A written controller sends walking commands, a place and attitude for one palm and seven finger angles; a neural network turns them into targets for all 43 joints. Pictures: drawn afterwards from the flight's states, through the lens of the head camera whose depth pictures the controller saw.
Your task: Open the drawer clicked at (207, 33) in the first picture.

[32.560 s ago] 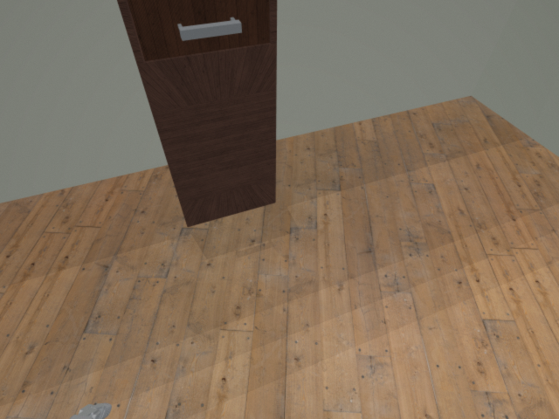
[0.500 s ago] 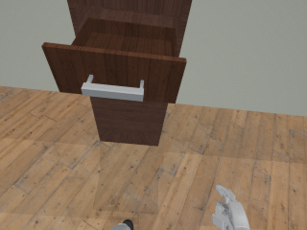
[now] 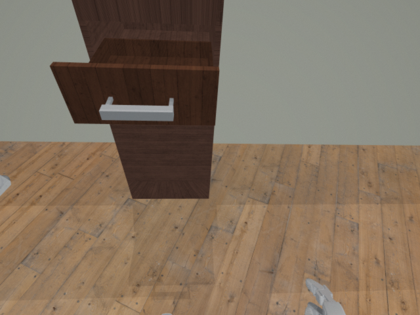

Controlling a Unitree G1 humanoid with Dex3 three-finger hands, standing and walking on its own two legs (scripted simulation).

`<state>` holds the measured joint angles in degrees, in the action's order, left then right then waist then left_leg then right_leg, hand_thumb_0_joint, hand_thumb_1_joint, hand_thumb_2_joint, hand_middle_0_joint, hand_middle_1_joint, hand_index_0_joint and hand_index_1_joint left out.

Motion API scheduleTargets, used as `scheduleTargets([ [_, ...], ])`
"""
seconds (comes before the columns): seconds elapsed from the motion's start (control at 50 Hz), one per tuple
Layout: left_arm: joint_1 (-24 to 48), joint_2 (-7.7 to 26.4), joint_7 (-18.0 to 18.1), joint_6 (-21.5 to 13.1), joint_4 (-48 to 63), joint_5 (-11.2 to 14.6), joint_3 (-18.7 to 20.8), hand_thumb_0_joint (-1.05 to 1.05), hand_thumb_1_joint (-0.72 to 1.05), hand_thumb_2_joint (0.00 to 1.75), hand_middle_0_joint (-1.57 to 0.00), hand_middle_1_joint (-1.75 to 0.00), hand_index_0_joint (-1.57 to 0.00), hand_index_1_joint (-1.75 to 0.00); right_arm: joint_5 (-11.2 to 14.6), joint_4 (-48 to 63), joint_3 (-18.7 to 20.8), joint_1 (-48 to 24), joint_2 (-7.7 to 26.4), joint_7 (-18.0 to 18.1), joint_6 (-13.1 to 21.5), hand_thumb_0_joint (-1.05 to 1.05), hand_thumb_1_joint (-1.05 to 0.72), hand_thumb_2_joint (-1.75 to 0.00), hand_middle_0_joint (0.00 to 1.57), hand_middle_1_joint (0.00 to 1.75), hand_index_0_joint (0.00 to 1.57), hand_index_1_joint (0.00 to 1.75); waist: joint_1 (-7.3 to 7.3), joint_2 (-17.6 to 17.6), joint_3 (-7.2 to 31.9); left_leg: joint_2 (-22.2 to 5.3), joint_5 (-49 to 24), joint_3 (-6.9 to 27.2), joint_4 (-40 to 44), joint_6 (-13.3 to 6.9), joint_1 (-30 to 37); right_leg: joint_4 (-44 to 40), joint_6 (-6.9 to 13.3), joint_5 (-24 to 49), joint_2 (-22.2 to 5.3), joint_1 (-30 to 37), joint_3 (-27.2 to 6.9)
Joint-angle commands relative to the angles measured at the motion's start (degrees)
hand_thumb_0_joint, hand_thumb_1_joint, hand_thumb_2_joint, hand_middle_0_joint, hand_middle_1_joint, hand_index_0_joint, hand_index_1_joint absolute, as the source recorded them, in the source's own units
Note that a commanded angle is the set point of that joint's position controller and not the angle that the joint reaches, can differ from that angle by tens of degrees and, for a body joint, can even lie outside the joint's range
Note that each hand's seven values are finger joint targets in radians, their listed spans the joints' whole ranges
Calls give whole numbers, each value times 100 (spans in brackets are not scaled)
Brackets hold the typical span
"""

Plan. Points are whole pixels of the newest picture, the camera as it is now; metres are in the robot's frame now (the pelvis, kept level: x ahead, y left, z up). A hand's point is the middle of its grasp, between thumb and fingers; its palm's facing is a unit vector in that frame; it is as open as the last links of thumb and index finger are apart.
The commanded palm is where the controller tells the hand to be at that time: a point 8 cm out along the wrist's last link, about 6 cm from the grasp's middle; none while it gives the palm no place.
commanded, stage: stop stepping back and stand still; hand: left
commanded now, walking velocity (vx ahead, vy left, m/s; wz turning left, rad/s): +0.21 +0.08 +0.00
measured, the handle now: (139, 107) +0.56 +0.19 +0.10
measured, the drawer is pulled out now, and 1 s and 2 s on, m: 0.28 0.28 0.28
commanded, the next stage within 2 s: let the arm hang, fingers relaxed in 0.12 s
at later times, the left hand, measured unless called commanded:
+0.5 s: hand out of the picture +0.08 +0.17 -0.16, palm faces +0.13 -0.98 -0.17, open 6.9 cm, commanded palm none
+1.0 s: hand out of the picture -0.01 +0.19 -0.16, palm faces +0.11 -0.97 -0.22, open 7.3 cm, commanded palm none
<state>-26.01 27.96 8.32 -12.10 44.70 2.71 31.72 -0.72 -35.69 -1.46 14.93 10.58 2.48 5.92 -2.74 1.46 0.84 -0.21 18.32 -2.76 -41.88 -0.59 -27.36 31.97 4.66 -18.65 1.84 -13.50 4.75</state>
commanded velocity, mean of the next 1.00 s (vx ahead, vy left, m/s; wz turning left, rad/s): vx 0.01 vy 0.01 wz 0.00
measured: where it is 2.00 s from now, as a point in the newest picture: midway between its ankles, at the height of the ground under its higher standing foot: outside the picture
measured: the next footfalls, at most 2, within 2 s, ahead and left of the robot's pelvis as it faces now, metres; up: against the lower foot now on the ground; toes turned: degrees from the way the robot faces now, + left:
left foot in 0.20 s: +0.09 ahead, +0.14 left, +0.00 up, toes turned +5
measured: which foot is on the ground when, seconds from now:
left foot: up 0.00-0.18, down 0.20-1.00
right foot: down 0.00-1.00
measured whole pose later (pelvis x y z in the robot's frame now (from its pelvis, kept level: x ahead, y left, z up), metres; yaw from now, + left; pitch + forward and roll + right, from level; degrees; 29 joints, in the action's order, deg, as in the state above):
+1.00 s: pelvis +0.02 +0.02 +0.01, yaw +4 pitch -2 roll +0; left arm -16.4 8.2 2.0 0.6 -66.0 -0.5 0.6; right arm -0.8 -64.4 0.6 15.5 7.8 1.8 -1.1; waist -0.1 -2.1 -3.6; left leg -0.3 9.2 -0.6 -23.6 0.0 -12.1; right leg 24.8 1.0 -12.6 0.5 -9.9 0.9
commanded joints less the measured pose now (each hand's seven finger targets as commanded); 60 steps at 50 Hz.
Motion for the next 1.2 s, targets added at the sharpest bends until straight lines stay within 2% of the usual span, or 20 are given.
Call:
scheduleTargets([
  [0.0,862,1468,223,-605,567,1,1252,0,90,90,-20,-30,-20,-30,25,628,395,-479,705,97,242,0,-90,-90,20,30,20,30,69,-45,66,-351,146,344,-1709,134,-825,-2266,704,-1687,-2017,-171,-2378],
  [0.1,1278,1088,181,-439,-968,11,682,0,90,90,-20,-30,-20,-30,129,471,320,-533,753,230,286,0,-90,-90,20,30,20,30,162,318,-290,-223,116,-254,607,-62,694,-1787,340,-1044,-1518,-618,-1389],
  [0.14,1298,904,157,-388,-886,10,363,0,90,90,-20,-30,-20,-30,144,483,340,-527,821,218,326,0,-90,-90,20,30,20,30,164,125,-283,-229,-6,-91,1359,-186,1251,-1333,25,-468,-1179,-637,-1073],
  [0.18,1368,883,128,-383,-389,21,251,0,90,90,-20,-30,-20,-30,198,641,414,-657,964,182,333,0,-90,-90,20,30,20,30,204,-3,-107,-625,-676,425,1504,-322,1398,-856,-320,509,-742,-376,-810],
  [0.2,81,-723,-609,692,-4975,-469,-2395,0,90,90,-20,-30,-20,-30,144,-527,741,-458,1931,-156,539,0,-90,-90,20,30,20,30,-39,-451,50,-1117,-2878,656,549,-388,1247,1157,-485,1961,-1096,-973,203],
  [0.22,-10,-1000,-807,1282,-5048,-504,-2475,0,90,90,-20,-30,-20,-30,144,-585,732,-132,1576,-242,114,0,-90,-90,20,30,20,30,39,-978,822,-1205,-4190,1189,937,-682,1990,1805,-595,759,-488,-1158,-193],
  [0.24,420,-1380,-789,1380,-5025,-496,-2586,0,90,90,-20,-30,-20,-30,9,-594,565,79,1252,-203,-46,0,-90,-90,20,30,20,30,-31,-1051,597,-1668,-4782,1966,1500,-1134,1711,2673,-681,-1541,-131,-1674,-190],
  [0.28,928,-1199,-809,1397,-5417,-442,-2640,0,90,90,-20,-30,-20,-30,-183,-466,483,-82,1364,-134,-171,0,-90,-90,20,30,20,30,37,-123,275,-1994,-3670,2473,1848,-1500,1172,3203,-677,-1800,-342,-1784,-848],
  [0.32,1148,-1001,-841,1395,-6292,-413,-2724,0,90,90,-20,-30,-20,-30,-232,-433,427,-515,1311,-137,-312,0,-90,-90,20,30,20,30,256,201,32,-1618,-2292,1752,1962,-1152,629,2201,-604,-1453,-450,-1074,-723],
  [0.36,591,-803,-830,1370,-7403,-439,-2710,0,90,90,-20,-30,-20,-30,-153,-581,342,-894,1160,-156,-504,0,-90,-90,20,30,20,30,659,315,162,-909,-342,930,1546,-497,-319,361,-570,-173,-390,630,-595],
  [0.38,528,-425,-801,1310,-7807,-469,-2690,0,90,90,-20,-30,-20,-30,-43,-658,313,-830,829,-182,-583,0,-90,-90,20,30,20,30,594,1116,4,-106,734,478,767,-81,-345,-1116,-365,-985,-1044,267,-1899],
  [0.4,909,-129,-809,1290,-8061,-436,-2742,0,90,90,-20,-30,-20,-30,-22,-740,308,-640,782,-224,-642,0,-90,-90,20,30,20,30,331,1001,-331,139,948,188,233,72,80,-2163,83,-1876,-1866,-618,-2925],
  [0.42,1323,-5,-790,1303,-8228,-420,-2791,0,90,90,-20,-30,-20,-30,-42,-914,316,-459,837,-244,-710,0,-90,-90,20,30,20,30,164,379,-405,100,913,160,-138,84,671,-2384,355,-2463,-1933,-1264,-2914],
  [0.48,1452,-894,-702,1169,-9039,-408,-2704,0,90,90,-20,-30,-20,-30,-90,-1483,362,-71,534,-126,-677,0,-90,-90,20,30,20,30,20,70,-263,-94,-71,342,332,22,1234,-1672,340,-81,-1323,-856,-1967],
  [0.52,1325,-1087,-682,1166,-9363,-369,-2765,0,90,90,-20,-30,-20,-30,-66,-1750,336,182,399,-94,-645,0,-90,-90,20,30,20,30,24,-599,140,-318,-1020,636,1331,-41,1895,-1071,36,445,-905,-625,-1266],
  [0.56,1090,-1200,-686,1253,-9724,-336,-2855,0,90,90,-20,-30,-20,-30,-79,-1943,349,69,496,-82,-670,0,-90,-90,20,30,20,30,189,-1125,-158,-616,69,1091,2108,-145,1216,-1136,-178,-300,-526,-226,-919],
  [0.6,902,-1166,-703,1270,-10071,-334,-2856,0,90,90,-20,-30,-20,-30,-70,-2107,377,113,505,-60,-673,0,-90,-90,20,30,20,30,270,-929,-355,-589,504,1147,2448,-152,966,-1110,-183,-85,-472,36,-823],
  [0.74,647,-1174,-668,1185,-10732,-309,-2976,0,90,90,-20,-30,-20,-30,7,-2581,345,478,376,-18,-596,0,-90,-90,20,30,20,30,234,-230,-243,-567,-709,826,2346,-116,1578,-1319,-186,557,-629,185,-805],
  [0.92,569,-1265,-613,1207,-10940,-328,-3003,0,90,90,-20,-30,-20,-30,12,-2767,320,491,238,-25,-646,0,-90,-90,20,30,20,30,233,-90,-684,-523,-507,687,2353,-82,1574,-1424,-222,177,-628,-134,-855],
  [1.18,758,-1339,-611,1170,-10874,-317,-2984,0,90,90,-20,-30,-20,-30,-19,-2802,313,430,160,-12,-605,0,-90,-90,20,30,20,30,222,-306,-593,-504,-1002,625,2191,-50,1600,-1377,-208,625,-667,25,-922],
])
